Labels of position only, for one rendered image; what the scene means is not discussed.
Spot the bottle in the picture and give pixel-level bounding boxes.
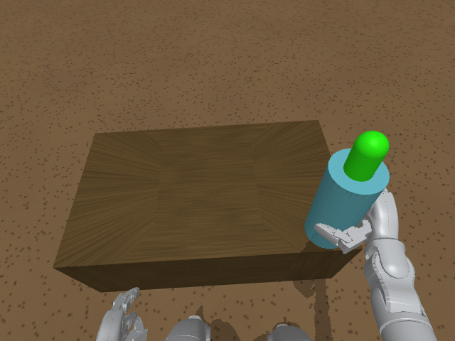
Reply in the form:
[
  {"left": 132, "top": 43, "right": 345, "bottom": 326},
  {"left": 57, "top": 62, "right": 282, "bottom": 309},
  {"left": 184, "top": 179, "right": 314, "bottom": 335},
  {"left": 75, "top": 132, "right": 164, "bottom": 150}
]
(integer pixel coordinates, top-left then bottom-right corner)
[{"left": 304, "top": 131, "right": 390, "bottom": 249}]

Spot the left robot hand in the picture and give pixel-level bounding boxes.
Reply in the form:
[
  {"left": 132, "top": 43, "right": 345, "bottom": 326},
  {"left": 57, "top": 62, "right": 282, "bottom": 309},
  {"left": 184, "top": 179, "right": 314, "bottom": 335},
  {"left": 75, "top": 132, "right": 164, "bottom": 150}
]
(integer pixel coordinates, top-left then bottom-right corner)
[{"left": 96, "top": 287, "right": 148, "bottom": 341}]

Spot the right robot hand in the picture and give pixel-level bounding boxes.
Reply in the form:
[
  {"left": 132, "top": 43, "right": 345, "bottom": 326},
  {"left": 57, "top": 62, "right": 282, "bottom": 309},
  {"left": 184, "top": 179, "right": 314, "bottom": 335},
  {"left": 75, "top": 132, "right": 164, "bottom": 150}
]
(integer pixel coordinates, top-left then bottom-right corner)
[{"left": 314, "top": 188, "right": 399, "bottom": 254}]

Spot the right robot arm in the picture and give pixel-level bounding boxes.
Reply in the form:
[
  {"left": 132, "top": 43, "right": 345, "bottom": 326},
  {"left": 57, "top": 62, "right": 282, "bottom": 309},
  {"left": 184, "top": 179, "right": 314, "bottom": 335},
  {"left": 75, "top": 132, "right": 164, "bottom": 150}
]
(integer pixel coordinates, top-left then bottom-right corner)
[{"left": 363, "top": 238, "right": 437, "bottom": 341}]

